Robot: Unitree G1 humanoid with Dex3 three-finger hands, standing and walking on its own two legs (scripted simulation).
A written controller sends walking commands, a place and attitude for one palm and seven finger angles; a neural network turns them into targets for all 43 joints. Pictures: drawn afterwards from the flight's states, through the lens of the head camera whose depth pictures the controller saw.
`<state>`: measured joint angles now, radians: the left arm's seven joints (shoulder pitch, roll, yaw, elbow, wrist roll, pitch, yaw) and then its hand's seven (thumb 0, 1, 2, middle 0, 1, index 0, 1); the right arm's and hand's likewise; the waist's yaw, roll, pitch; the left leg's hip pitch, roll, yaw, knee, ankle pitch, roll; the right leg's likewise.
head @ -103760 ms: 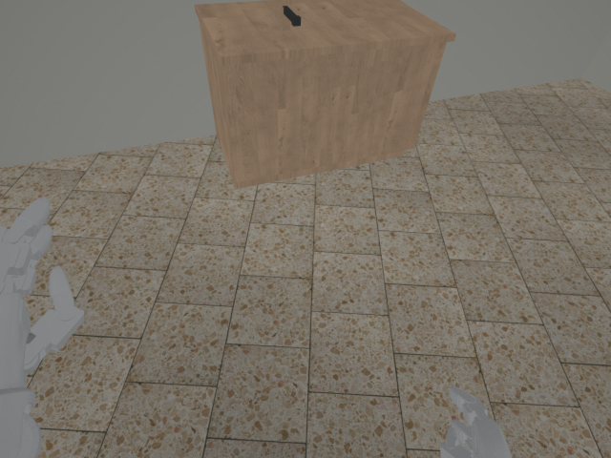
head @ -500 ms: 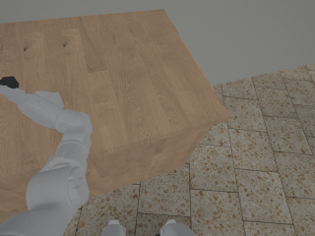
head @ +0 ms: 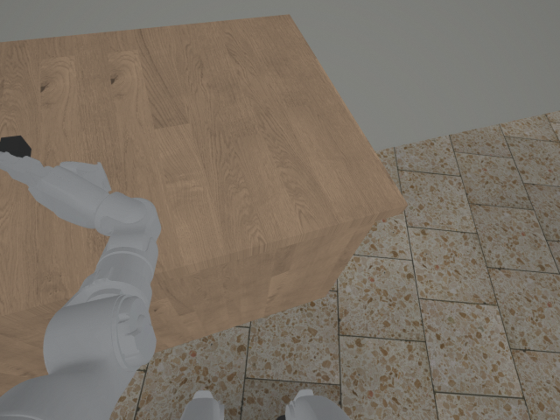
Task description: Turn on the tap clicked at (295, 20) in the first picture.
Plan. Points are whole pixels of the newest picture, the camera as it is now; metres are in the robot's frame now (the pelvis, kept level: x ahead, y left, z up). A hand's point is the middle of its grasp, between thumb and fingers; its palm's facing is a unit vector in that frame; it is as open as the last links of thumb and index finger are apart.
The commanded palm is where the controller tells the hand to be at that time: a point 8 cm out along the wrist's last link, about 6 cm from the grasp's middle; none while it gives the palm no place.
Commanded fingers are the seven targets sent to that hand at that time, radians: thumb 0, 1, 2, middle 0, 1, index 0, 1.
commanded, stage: push the lever round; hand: left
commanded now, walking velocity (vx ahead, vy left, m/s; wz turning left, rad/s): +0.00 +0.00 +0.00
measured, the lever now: (15, 150) +0.49 +0.34 +0.07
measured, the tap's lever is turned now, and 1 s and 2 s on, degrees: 87 87 86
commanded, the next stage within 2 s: none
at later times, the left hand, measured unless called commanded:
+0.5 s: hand (98, 170) +0.47 +0.23 +0.05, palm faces +0.88 -0.47 -0.10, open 8.6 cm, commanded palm +0.49 +0.22 +0.05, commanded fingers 0.00 0.90 0.90 -0.15 -0.15 -0.15 -0.15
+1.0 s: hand (98, 170) +0.47 +0.23 +0.05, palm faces +0.87 -0.47 -0.11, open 8.6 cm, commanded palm +0.50 +0.23 +0.05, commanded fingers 0.00 0.90 0.90 -0.15 -0.15 -0.15 -0.15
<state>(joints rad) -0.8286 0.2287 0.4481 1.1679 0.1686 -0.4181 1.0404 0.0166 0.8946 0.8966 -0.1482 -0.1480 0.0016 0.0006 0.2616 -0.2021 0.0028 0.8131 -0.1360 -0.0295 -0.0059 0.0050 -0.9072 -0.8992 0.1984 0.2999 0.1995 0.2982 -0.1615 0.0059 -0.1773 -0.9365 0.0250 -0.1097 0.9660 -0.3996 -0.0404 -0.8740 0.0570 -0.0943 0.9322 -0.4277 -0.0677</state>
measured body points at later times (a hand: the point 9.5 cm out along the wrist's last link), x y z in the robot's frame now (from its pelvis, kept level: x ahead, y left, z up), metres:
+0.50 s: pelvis +0.00 +0.00 +0.00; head +0.09 +0.02 +0.44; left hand +0.42 +0.25 +0.06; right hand +0.04 -0.26 -0.12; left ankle +0.03 +0.15 -0.68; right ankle +0.00 -0.08 -0.68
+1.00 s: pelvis +0.00 -0.01 +0.00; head +0.09 +0.01 +0.44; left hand +0.42 +0.25 +0.06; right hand +0.04 -0.27 -0.12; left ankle +0.03 +0.15 -0.68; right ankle +0.00 -0.08 -0.68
